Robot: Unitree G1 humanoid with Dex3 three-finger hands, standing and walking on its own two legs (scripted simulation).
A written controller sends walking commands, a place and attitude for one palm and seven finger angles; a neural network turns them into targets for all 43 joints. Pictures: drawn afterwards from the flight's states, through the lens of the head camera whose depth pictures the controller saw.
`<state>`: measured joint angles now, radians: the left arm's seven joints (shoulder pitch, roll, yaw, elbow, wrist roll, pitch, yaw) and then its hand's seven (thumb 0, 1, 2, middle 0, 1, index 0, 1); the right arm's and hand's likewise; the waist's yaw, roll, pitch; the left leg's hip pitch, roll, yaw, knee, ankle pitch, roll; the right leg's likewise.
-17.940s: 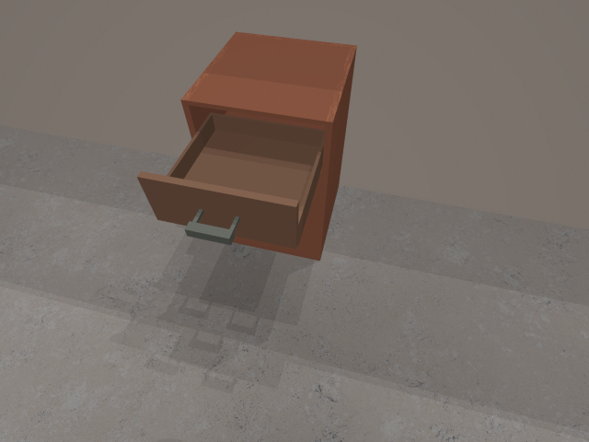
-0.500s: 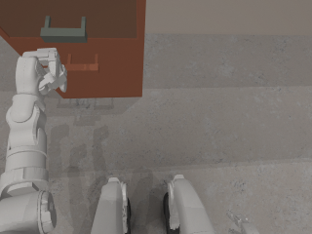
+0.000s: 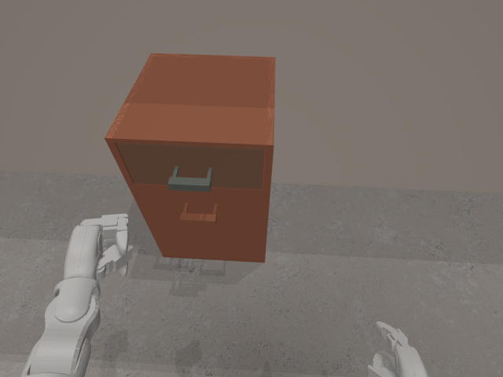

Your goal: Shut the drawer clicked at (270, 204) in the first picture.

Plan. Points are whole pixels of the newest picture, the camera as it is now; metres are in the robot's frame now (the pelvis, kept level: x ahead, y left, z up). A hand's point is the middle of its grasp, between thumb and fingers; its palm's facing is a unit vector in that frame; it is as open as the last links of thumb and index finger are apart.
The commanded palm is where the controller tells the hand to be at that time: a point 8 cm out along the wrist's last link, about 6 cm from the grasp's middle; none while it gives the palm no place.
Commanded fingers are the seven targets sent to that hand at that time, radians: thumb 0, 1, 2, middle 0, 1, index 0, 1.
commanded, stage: draw the hand back to the body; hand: left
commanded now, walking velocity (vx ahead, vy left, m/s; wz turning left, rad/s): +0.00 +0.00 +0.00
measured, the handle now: (191, 177) +0.63 +0.19 -0.16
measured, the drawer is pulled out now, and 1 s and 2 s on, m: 0.00 0.00 0.00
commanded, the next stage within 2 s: step back with the hand held close in 0.64 s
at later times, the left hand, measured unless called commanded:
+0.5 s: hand (17, 272) +0.19 +0.22 +0.21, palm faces +0.42 -0.81 -0.42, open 3.3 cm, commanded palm +0.15 +0.27 +0.21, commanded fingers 0.00 0.90 0.90 -1.40 -1.60 -1.40 -1.60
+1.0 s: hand (36, 268) +0.21 +0.23 +0.19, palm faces +0.33 -0.81 -0.49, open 3.3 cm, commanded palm +0.13 +0.27 +0.21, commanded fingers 0.00 0.90 0.90 -1.40 -1.60 -1.40 -1.60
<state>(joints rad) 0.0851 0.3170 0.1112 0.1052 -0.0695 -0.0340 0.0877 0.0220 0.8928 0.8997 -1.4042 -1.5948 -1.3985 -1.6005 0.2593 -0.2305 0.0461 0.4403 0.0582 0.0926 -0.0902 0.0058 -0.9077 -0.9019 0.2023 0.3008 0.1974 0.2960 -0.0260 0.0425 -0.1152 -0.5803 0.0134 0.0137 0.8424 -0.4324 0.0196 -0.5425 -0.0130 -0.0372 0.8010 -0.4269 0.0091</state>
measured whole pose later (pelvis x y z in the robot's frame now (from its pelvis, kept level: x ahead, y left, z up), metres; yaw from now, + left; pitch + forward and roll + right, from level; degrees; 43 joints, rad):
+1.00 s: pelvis +0.00 -0.01 +0.04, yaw -1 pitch +1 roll +0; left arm 0.57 0.35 0.35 -0.45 -0.05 -0.19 0.11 0.02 0.89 0.90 -1.41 -1.59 -1.40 -1.60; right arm 0.19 -0.25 -0.02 0.57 0.01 -0.03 -0.06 0.01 -0.91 -0.90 0.20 0.30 0.20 0.30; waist -0.01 0.07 0.02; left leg -0.22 0.02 0.04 0.48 -0.27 0.01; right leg -0.20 0.00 -0.02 0.46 -0.27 0.00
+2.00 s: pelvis -0.13 +0.01 +0.02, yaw +4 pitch +1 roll -2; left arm 0.62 0.43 0.41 -0.63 -0.03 -0.33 0.15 0.02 0.88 0.90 -1.41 -1.59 -1.41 -1.60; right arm 0.18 -0.22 -0.04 0.61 0.00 -0.08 -0.05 0.01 -0.91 -0.90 0.20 0.30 0.20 0.30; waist -0.03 -0.01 0.05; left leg -0.49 -0.01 -0.01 0.60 -0.12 0.04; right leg -0.41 0.03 0.03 0.58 -0.19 0.02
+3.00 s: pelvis -0.25 +0.01 +0.03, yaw -2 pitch +0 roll -1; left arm 0.64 0.38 0.37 -0.61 -0.03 -0.24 0.14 0.02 0.89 0.90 -1.41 -1.59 -1.41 -1.60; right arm 0.20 -0.15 0.04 0.61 0.01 -0.14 -0.04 0.01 -0.91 -0.90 0.20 0.30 0.20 0.30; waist -0.02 -0.01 0.02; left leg -0.30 0.03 0.02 0.53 -0.23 0.01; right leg -0.21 0.00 -0.01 0.48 -0.27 0.02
